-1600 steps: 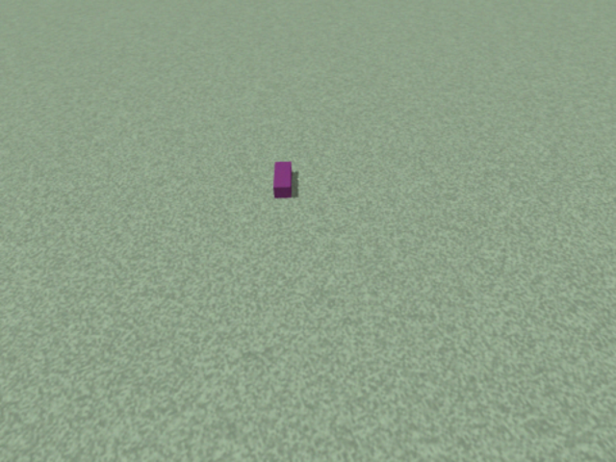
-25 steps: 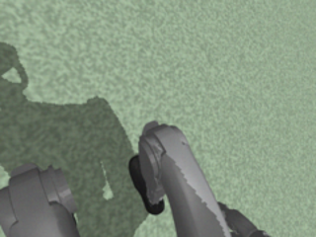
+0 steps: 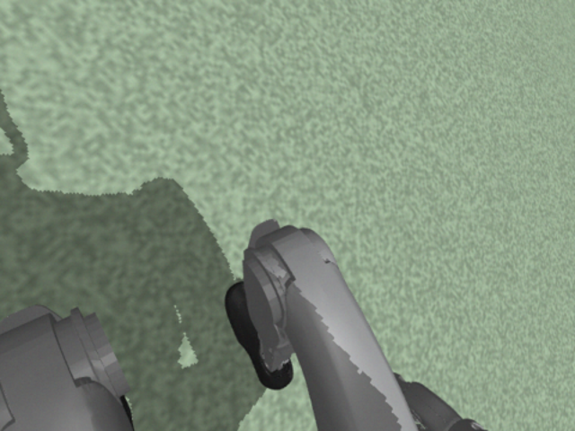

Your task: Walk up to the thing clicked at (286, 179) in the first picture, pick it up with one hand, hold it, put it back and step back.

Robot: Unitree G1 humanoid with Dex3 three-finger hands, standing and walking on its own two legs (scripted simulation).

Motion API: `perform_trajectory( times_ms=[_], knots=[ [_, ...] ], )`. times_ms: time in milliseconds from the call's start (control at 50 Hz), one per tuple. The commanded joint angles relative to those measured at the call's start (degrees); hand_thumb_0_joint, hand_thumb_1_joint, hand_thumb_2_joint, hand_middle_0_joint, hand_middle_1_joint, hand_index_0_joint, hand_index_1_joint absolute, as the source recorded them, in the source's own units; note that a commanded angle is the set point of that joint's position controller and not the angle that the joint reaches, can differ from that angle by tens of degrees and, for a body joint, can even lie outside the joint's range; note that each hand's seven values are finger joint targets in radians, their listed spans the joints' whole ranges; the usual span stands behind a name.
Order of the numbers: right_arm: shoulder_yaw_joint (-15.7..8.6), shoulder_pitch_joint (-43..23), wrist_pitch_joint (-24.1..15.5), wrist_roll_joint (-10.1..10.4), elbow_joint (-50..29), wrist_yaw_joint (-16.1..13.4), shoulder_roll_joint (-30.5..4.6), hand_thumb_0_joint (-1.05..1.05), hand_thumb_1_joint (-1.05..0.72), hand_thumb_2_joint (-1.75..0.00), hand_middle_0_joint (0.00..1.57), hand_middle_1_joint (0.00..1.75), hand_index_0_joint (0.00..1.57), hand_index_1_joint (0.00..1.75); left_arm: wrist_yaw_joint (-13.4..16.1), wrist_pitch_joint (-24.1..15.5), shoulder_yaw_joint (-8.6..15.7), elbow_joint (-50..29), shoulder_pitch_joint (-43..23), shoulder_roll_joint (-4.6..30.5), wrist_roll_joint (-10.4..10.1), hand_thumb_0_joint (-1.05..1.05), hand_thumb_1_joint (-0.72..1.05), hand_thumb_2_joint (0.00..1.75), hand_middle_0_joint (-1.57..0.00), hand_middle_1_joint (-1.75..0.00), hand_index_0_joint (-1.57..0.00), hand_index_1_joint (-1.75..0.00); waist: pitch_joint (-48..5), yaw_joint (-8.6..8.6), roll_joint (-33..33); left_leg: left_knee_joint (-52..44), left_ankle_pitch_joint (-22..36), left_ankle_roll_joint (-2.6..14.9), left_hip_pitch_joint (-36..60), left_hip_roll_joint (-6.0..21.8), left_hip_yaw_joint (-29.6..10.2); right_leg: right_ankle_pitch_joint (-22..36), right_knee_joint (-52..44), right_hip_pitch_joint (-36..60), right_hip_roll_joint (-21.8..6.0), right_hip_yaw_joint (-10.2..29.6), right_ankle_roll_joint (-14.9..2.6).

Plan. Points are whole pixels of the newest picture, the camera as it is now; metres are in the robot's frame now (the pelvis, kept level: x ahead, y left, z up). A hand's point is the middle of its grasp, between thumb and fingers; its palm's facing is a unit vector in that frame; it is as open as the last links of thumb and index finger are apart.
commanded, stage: close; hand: left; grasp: from above
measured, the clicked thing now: out of the picture +0.47 +0.36 -0.27
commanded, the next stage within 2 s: settle in 1.50 s
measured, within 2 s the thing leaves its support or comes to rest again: leaves its support in 1.94 s
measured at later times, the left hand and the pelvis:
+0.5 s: hand out of the picture +0.45 +0.35 -0.24, palm faces -0.44 -0.18 -0.88, open 12.8 cm; pelvis +0.00 +0.00 +0.00, yaw +0 degrees
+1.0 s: hand out of the picture +0.45 +0.35 -0.24, palm faces -0.42 -0.16 -0.89, open 11.4 cm; pelvis +0.00 +0.00 +0.00, yaw -1 degrees
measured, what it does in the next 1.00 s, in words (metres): stands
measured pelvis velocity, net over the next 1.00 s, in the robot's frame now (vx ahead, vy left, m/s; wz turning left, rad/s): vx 0.00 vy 0.00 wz -0.01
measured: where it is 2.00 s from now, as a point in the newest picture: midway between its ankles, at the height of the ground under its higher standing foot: (199, 398)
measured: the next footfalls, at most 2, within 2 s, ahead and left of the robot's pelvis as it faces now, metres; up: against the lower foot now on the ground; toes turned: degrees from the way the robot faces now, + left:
none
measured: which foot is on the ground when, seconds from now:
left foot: down 0.00-1.00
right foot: down 0.00-1.00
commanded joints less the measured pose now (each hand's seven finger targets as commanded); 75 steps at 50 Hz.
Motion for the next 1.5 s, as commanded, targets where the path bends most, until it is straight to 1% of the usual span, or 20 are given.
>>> perform_trajectory(
  times_ms=[0, 100, 200, 320, 360, 460, 520, 640, 700, 780, 860, 880, 900, 920, 1000, 1120, 1200, 1320, 1400, 1480],
  knots=[
    [-6.2, 10.6, -0.6, 0.5, 1.0, -0.5, -19.9, 0.00, -0.89, -0.90, 0.20, 0.30, 0.20, 0.30, 2.1, 0.0, 0.4, -9.1, -15.0, 13.7, -1.3, 0.00, -0.45, 0.97, -0.11, -1.01, -0.11, -1.01, -36.0, -2.70, 33.9, -15.8, 13.3, -0.16, 31.1, 2.4, 5.4, 13.9, -9.3, 17.9, 0.8, -8.8, -5.23],
    [-6.0, 11.2, -0.3, 0.7, 1.6, -0.2, -19.8, 0.00, -0.89, -0.90, 0.20, 0.30, 0.20, 0.30, 1.7, 0.3, 0.2, -8.0, -14.0, 12.9, -1.7, 0.00, -0.42, 0.93, -0.12, -1.00, -0.12, -0.99, -36.1, -2.89, 34.4, -15.7, 16.9, -0.46, 32.1, 2.5, 5.3, 16.2, -8.9, 18.6, 0.8, -8.9, -5.40],
    [-5.9, 10.8, 0.3, 1.0, 1.2, -0.6, -19.7, 0.00, -0.89, -0.90, 0.20, 0.30, 0.20, 0.30, 1.0, 0.6, 0.3, -7.2, -13.7, 13.8, -2.6, 0.00, -0.38, 0.92, -0.15, -0.99, -0.15, -0.98, -35.5, -2.10, 33.4, -16.8, 14.3, -0.23, 30.4, 2.4, 5.4, 14.3, -10.0, 19.2, 0.9, -8.8, -5.62],
    [-5.4, 10.6, 1.1, 1.0, 0.5, -0.7, -20.0, 0.00, -0.89, -0.90, 0.20, 0.30, 0.20, 0.30, -0.2, -0.2, 0.1, -8.0, -11.8, 13.4, -2.6, 0.00, -0.32, 0.90, -0.19, -0.98, -0.20, -0.96, -35.7, -2.30, 33.2, -16.5, 17.8, -0.56, 32.1, 2.5, 4.6, 16.2, -9.5, 19.4, 0.7, -9.1, -5.49],
    [-4.8, 10.6, 1.4, 1.0, 0.3, -0.8, -19.7, 0.00, -0.89, -0.90, 0.20, 0.30, 0.20, 0.30, -0.3, -1.0, -0.3, -7.7, -12.4, 13.4, -2.8, 0.00, -0.32, 0.90, -0.20, -0.97, -0.21, -0.96, -34.8, -3.08, 31.4, -15.6, 17.0, -0.09, 30.1, 2.4, 5.0, 16.3, -10.0, 20.8, 0.8, -9.0, -5.32],
    [-4.4, 9.8, 1.6, 0.6, 0.0, -1.4, -19.7, 0.00, -0.89, -0.90, 0.20, 0.30, 0.20, 0.30, 0.2, -2.4, -0.3, -7.5, -12.0, 14.9, -2.4, 0.00, -0.25, 0.88, -0.23, -0.97, -0.25, -0.95, -34.7, -2.54, 30.1, -15.8, 12.6, 0.44, 28.2, 2.3, 5.8, 13.3, -11.2, 21.4, 1.2, -8.7, -5.16],
    [-4.4, 9.4, 1.3, 0.5, -0.2, -1.6, -19.8, 0.00, -0.89, -0.90, 0.20, 0.30, 0.20, 0.30, 0.7, -2.4, -1.8, -6.7, -12.0, 13.5, -2.4, 0.00, -0.25, 0.88, -0.25, -0.95, -0.26, -0.94, -32.6, -3.00, 30.9, -16.5, 10.4, 0.24, 28.7, 2.5, 5.6, 11.6, -11.2, 19.6, 1.1, -9.0, -5.23],
    [-4.4, 9.1, 0.9, 0.3, -0.3, -1.9, -20.1, 0.00, -0.89, -0.90, 0.20, 0.30, 0.20, 0.30, 1.9, -1.9, -2.4, -6.6, -13.5, 13.2, -1.6, 0.00, -0.19, 0.86, -0.28, -0.95, -0.30, -0.93, -32.4, -3.37, 31.8, -17.6, 9.4, -0.23, 29.9, 2.7, 4.5, 11.2, -10.6, 17.9, 1.0, -9.5, -5.26],
    [-4.3, 8.7, 0.8, 0.5, -0.1, -1.8, -20.2, 0.00, -0.89, -0.90, 0.20, 0.30, 0.20, 0.30, 2.5, -1.4, -1.5, -6.6, -14.3, 14.3, -1.5, 0.00, -0.16, 0.84, -0.31, -0.93, -0.32, -0.91, -33.1, -2.84, 32.6, -18.0, 10.5, -0.56, 30.6, 2.9, 3.8, 11.8, -9.7, 16.8, 0.8, -9.6, -5.31],
    [-4.5, 8.7, 0.2, 0.3, -0.1, -1.1, -19.8, 0.00, -0.89, -0.90, 0.20, 0.30, 0.20, 0.30, 2.4, -0.8, -2.8, -5.2, -13.1, 11.7, -1.3, 0.00, -0.12, 0.79, -0.32, -0.92, -0.35, -0.89, -32.2, -3.32, 33.4, -17.6, 12.6, -0.79, 31.5, 2.9, 3.8, 13.4, -9.4, 16.4, 0.9, -9.6, -5.22],
    [-3.9, 9.7, 0.4, 0.2, 0.4, -1.0, -19.9, 0.00, -0.89, -0.90, 0.20, 0.30, 0.20, 0.30, 2.7, -0.3, -0.1, -7.5, -14.6, 15.8, -1.3, 0.00, -0.07, 0.77, -0.37, -0.89, -0.39, -0.87, -34.2, -2.56, 34.4, -17.5, 14.6, -0.61, 31.2, 2.9, 4.2, 15.0, -9.6, 18.8, 0.8, -9.2, -5.20],
    [-4.1, 9.1, 0.3, 0.3, 0.0, -0.9, -19.9, 0.00, -0.89, -0.90, 0.20, 0.30, 0.20, 0.30, 2.4, 0.1, -1.1, -5.5, -12.7, 14.1, -1.4, 0.00, -0.06, 0.78, -0.38, -0.89, -0.40, -0.87, -33.3, -2.78, 33.0, -16.9, 14.6, -0.48, 30.8, 2.8, 4.4, 15.0, -9.6, 18.4, 0.9, -9.1, -5.22],
    [-4.4, 9.3, 0.2, 0.4, 0.4, -1.0, -20.3, 0.00, -0.89, -0.90, 0.20, 0.30, 0.20, 0.30, 2.5, 0.1, -0.1, -6.7, -13.0, 14.8, -1.8, 0.00, -0.03, 0.80, -0.39, -0.90, -0.41, -0.87, -34.5, -2.39, 33.9, -17.1, 15.7, -0.65, 31.4, 2.9, 4.2, 15.5, -9.6, 18.4, 0.9, -9.3, -5.22],
    [-4.0, 9.4, 0.2, 0.3, 0.1, -0.8, -19.9, 0.00, -0.89, -0.90, 0.20, 0.30, 0.20, 0.30, 2.2, 0.2, -1.0, -5.8, -12.7, 13.5, -1.7, 0.00, -0.02, 0.78, -0.40, -0.90, -0.42, -0.87, -33.5, -3.13, 33.4, -16.8, 15.6, -0.68, 31.5, 2.9, 4.2, 15.4, -9.4, 18.0, 0.7, -9.3, -5.24],
    [-4.5, 9.5, 0.2, 0.5, -0.2, -0.8, -20.2, 0.00, -0.89, -0.90, 0.20, 0.30, 0.20, 0.30, 1.9, 0.4, -0.9, -5.5, -12.9, 13.9, -2.1, 0.00, 0.02, 0.78, -0.42, -0.90, -0.45, -0.87, -33.3, -2.92, 32.2, -17.4, 12.8, -0.34, 30.1, 2.7, 4.5, 13.5, -10.2, 18.5, 0.9, -9.2, -5.31],
    [-4.4, 10.7, 0.4, 0.4, -0.1, -0.9, -20.6, 0.00, -0.89, -0.90, 0.20, 0.30, 0.20, 0.30, 1.2, 0.0, -0.5, -7.2, -13.7, 14.5, -2.5, 0.00, 0.11, 0.79, -0.50, -0.89, -0.53, -0.86, -34.4, -3.55, 32.7, -17.0, 15.2, -0.27, 30.8, 2.8, 4.3, 15.1, -10.3, 19.9, 0.8, -9.1, -5.22],
    [-4.0, 10.1, 0.4, 0.6, -0.5, -1.3, -20.3, 0.00, -0.89, -0.90, 0.20, 0.30, 0.20, 0.30, 0.8, -0.2, -0.9, -5.7, -13.3, 14.1, -3.2, 0.00, 0.16, 0.79, -0.54, -0.89, -0.57, -0.86, -32.5, -3.48, 30.4, -16.7, 11.7, 0.04, 28.5, 2.7, 4.7, 12.7, -11.2, 19.5, 0.9, -9.1, -5.19],
    [-3.7, 10.1, 0.9, 0.6, -0.6, -1.8, -20.4, 0.00, -0.89, -0.90, 0.20, 0.30, 0.20, 0.30, 0.5, -0.4, -0.9, -5.9, -11.9, 15.2, -3.0, 0.00, 0.23, 0.82, -0.60, -0.88, -0.62, -0.86, -33.8, -2.74, 31.1, -17.3, 12.9, -0.15, 29.8, 2.8, 4.5, 13.5, -11.0, 20.5, 1.0, -9.2, -5.23],
    [-3.4, 10.1, 1.0, 0.5, -0.6, -1.8, -20.1, 0.00, -0.89, -0.90, 0.20, 0.30, 0.20, 0.30, 0.3, -0.4, -2.0, -5.7, -12.5, 13.5, -3.0, 0.00, 0.30, 0.83, -0.65, -0.88, -0.67, -0.86, -32.7, -3.33, 30.6, -16.6, 13.7, -0.09, 29.4, 2.8, 4.5, 14.2, -10.9, 19.6, 1.0, -9.2, -5.06],
    [-3.3, 9.9, 1.2, 0.5, -1.0, -2.2, -20.4, 0.00, -0.89, -0.90, 0.20, 0.30, 0.20, 0.30, 0.3, -0.4, -2.3, -6.1, -12.7, 14.6, -3.1, 0.00, 0.36, 0.83, -0.71, -0.87, -0.72, -0.85, -32.3, -3.35, 30.0, -17.1, 11.6, 0.18, 28.5, 2.6, 4.9, 13.1, -11.8, 20.7, 1.1, -9.0, -4.98]
  ],
)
